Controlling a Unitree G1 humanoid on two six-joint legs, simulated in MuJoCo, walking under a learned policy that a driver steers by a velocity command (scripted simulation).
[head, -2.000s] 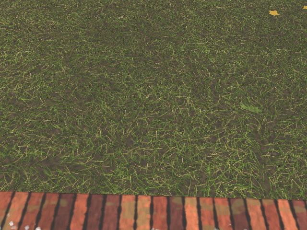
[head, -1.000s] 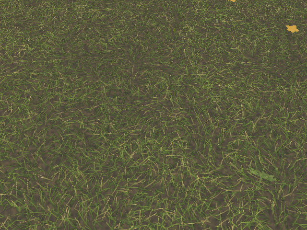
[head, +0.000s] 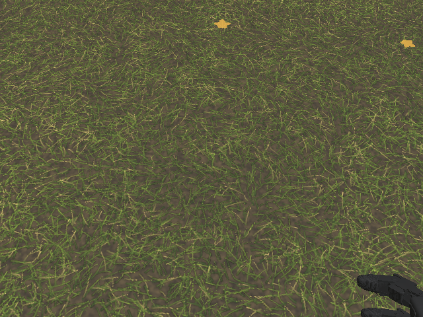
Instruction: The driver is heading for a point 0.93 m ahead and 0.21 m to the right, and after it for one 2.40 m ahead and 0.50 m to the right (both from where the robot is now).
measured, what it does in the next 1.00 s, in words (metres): walks ahead, turning right: right foot, then left foot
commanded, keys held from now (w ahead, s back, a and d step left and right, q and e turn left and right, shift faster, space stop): w+e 0.32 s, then e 0.30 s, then no key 0.38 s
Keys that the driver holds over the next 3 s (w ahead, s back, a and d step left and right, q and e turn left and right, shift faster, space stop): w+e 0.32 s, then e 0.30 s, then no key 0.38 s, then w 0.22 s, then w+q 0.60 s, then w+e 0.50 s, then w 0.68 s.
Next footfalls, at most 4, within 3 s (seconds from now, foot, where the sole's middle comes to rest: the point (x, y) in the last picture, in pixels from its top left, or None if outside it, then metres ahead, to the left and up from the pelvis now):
0.46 right None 0.38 -0.17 -0.76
0.92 left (218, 305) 0.48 0.04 -0.76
1.66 left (255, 219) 0.79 -0.07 -0.76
2.22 right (322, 163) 1.06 -0.32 -0.76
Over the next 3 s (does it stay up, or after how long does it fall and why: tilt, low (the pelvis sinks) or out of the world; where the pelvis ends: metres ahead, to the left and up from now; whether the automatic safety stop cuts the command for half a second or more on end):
stays up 1.36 -0.28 0.02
